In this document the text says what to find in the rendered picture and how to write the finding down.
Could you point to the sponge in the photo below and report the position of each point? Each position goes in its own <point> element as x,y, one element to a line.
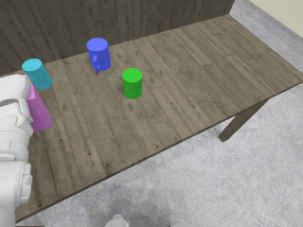
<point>38,111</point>

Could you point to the left robot forearm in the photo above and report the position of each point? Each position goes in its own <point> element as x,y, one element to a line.
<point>15,129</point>

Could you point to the robot shin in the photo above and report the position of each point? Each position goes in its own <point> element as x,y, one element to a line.
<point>117,216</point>
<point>178,221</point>

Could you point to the right robot shin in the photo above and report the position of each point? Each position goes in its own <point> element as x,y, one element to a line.
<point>178,221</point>

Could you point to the left robot shin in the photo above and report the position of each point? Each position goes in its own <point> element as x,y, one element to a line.
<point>117,216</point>

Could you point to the left robot hand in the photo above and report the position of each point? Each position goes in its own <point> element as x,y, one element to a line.
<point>15,85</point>

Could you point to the left robot upper arm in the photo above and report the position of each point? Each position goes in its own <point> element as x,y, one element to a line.
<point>15,188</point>

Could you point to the table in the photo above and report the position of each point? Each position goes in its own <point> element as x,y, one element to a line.
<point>199,65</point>

